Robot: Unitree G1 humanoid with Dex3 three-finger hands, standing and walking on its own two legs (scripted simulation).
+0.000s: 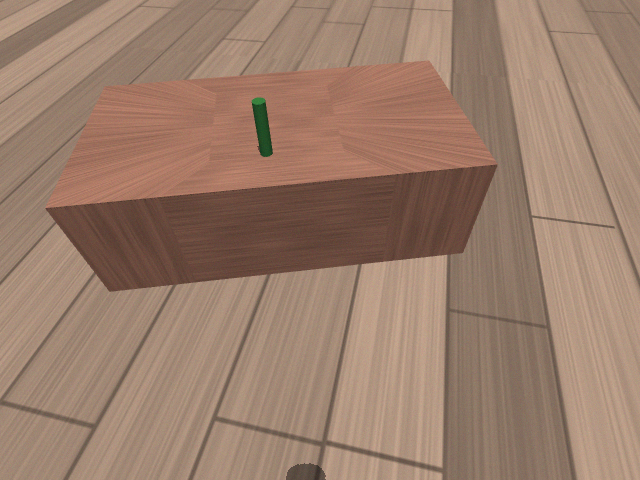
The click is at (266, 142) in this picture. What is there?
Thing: slim round
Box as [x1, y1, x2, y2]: [252, 97, 272, 156]
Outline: 259,97 254,98 252,100 252,106 260,153 263,156 268,156 272,153 265,101 263,98
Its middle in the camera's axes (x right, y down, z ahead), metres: -0.19 -0.35 +1.25
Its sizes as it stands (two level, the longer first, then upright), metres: 0.041 0.041 0.191
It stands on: a support 0.45 m high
